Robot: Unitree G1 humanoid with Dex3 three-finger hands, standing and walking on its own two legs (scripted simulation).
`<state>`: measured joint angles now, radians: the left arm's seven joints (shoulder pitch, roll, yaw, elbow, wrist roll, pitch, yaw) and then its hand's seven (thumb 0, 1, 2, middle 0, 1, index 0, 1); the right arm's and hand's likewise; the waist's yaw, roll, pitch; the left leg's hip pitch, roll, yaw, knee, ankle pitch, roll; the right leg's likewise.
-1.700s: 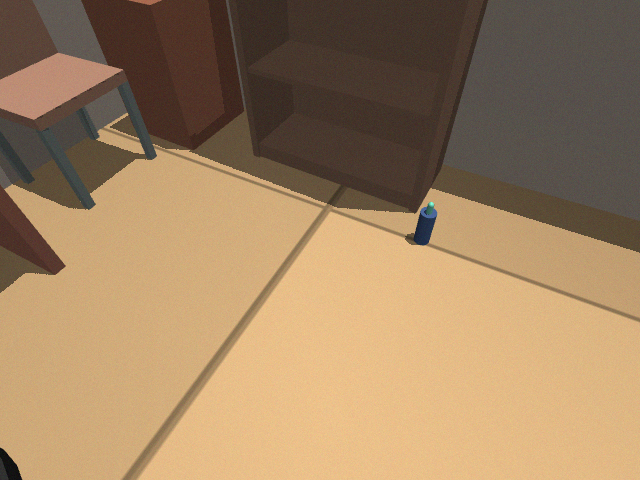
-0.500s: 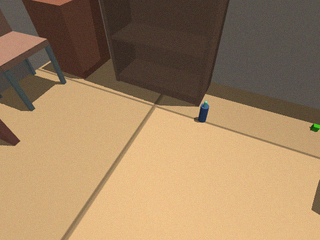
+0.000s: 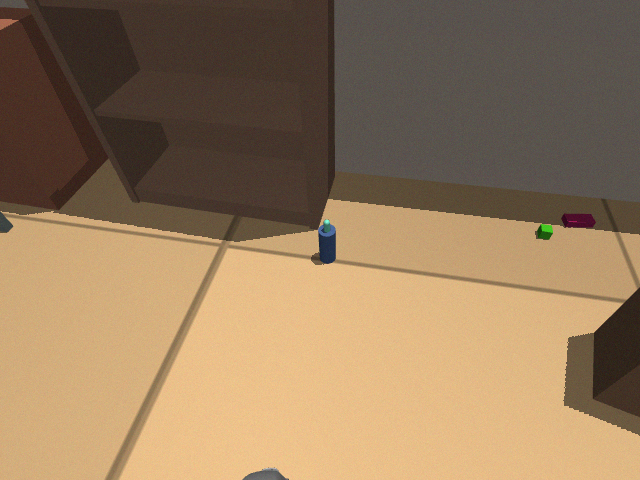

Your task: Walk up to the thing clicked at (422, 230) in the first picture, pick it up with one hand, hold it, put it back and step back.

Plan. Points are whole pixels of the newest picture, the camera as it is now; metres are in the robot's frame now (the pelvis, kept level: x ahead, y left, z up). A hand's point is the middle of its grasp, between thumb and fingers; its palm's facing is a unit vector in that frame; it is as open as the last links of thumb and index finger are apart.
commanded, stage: walk up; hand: left
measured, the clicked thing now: (327, 239) +1.06 +0.04 -0.66
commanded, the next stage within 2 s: none
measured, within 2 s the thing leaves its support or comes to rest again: neither
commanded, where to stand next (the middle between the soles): +0.70 -0.08 m, yaw -11 degrees
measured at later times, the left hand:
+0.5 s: hand (209, 327) +0.38 +0.22 -0.12, palm faces -0.26 -0.88 -0.39, open 7.4 cm
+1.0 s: hand (221, 294) +0.47 +0.23 -0.16, palm faces -0.23 -0.90 -0.37, open 7.4 cm
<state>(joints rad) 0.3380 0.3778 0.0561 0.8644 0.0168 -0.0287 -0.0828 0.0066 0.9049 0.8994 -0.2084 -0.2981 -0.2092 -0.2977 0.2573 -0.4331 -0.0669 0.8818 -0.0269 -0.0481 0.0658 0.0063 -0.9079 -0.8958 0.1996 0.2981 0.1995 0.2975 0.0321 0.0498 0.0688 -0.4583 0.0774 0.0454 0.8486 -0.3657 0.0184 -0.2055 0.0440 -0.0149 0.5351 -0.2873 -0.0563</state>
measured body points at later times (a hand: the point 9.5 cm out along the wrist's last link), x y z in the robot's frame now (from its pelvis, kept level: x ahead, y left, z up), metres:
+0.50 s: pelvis +0.21 -0.02 -0.01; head +0.23 -0.04 +0.44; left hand +0.40 +0.27 -0.09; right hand +0.16 -0.36 -0.12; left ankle +0.17 +0.13 -0.73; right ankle +0.30 -0.17 -0.73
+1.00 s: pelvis +0.40 -0.04 -0.01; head +0.42 -0.04 +0.44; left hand +0.49 +0.27 -0.13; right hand +0.42 -0.38 -0.11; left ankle +0.51 +0.05 -0.73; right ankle +0.31 -0.16 -0.71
